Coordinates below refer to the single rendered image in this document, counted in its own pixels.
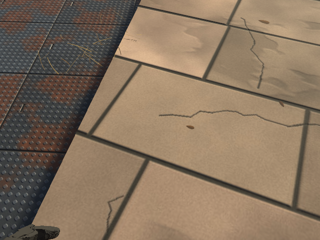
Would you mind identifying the robot left hand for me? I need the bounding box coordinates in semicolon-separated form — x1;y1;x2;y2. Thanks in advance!
3;224;60;240

